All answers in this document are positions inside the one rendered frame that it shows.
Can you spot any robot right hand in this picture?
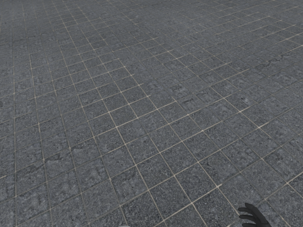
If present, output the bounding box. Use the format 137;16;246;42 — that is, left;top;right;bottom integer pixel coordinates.
238;203;272;227

